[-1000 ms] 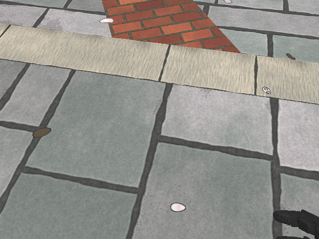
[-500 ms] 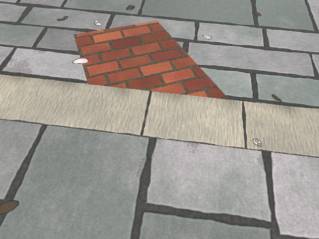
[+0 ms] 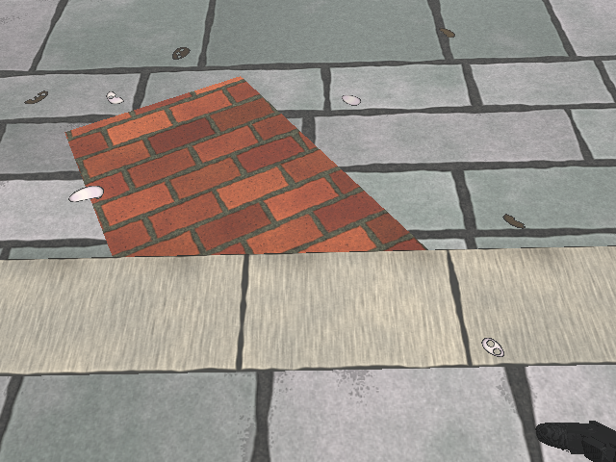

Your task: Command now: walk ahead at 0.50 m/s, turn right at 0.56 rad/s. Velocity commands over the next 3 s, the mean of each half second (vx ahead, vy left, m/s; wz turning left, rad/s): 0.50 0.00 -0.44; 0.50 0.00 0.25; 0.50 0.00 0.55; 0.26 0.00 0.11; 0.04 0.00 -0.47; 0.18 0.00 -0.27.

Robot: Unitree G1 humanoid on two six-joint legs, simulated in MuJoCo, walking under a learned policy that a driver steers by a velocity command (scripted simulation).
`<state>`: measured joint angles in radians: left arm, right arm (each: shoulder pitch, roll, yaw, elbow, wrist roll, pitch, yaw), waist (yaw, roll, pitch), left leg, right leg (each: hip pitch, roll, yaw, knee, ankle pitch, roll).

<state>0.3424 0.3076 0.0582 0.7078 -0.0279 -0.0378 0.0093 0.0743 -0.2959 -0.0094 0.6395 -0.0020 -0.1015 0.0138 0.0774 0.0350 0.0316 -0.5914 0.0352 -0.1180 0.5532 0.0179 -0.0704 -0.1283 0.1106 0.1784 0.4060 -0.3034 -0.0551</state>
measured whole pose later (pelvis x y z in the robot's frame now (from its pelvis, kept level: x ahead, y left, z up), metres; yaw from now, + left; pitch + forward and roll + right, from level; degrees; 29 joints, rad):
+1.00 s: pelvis +0.52 -0.06 +0.00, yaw -2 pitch +0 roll -3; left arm 0.34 0.27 0.08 0.83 0.00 -0.08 0.01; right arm 0.14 -0.26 -0.05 0.75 0.02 -0.02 0.04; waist 0.07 0.04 0.03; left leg -0.66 0.10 -0.02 0.71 0.01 0.02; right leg 0.06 0.02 -0.23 0.25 -0.31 -0.01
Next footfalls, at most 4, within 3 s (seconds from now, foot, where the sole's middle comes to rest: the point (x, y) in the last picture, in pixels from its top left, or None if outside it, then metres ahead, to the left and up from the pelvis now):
0.08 left None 0.22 0.14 -0.78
0.58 right None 0.44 -0.17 -0.78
1.10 left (333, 334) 0.75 0.05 -0.78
1.56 right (407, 267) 0.96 -0.13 -0.78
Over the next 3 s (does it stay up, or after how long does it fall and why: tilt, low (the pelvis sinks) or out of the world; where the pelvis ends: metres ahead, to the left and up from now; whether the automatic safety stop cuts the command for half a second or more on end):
stays up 1.20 0.11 -0.16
